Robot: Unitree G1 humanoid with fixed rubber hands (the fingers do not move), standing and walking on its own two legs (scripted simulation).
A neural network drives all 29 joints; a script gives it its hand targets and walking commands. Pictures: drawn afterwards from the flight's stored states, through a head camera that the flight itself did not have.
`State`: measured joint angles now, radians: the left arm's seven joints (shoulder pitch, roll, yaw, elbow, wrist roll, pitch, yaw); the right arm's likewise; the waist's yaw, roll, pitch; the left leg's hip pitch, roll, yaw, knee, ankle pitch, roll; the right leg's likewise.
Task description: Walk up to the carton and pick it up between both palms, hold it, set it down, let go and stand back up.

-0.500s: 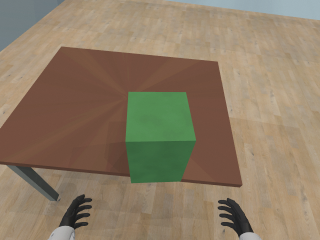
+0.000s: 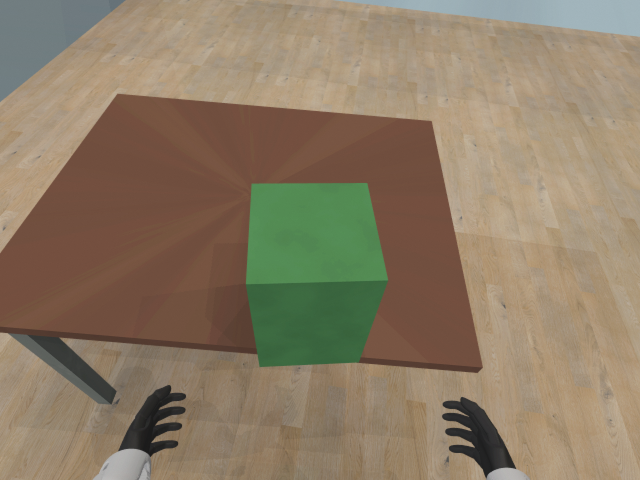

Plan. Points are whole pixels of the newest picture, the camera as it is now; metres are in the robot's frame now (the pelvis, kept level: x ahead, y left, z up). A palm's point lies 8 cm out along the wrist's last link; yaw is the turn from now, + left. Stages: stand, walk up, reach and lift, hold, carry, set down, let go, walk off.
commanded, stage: let go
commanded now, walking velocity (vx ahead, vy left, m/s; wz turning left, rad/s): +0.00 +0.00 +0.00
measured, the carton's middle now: (309, 280) +0.41 +0.01 -0.06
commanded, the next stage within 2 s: stand in 0.04 s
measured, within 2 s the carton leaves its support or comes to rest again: neither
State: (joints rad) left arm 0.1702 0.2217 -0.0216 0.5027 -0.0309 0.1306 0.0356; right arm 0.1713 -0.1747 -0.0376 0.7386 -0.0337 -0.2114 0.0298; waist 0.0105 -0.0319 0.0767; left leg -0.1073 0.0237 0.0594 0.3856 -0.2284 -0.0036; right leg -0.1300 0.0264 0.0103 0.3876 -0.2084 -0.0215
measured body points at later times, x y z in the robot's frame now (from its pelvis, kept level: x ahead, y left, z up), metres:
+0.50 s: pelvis -0.02 +0.02 +0.00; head -0.04 +0.04 +0.45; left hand +0.05 +0.28 -0.13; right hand +0.06 -0.23 -0.12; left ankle -0.01 +0.12 -0.74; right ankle +0.00 -0.11 -0.74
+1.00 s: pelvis -0.05 +0.04 -0.01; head -0.06 +0.04 +0.44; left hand -0.08 +0.29 -0.15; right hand +0.00 -0.22 -0.14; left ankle -0.01 +0.12 -0.74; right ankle +0.00 -0.10 -0.74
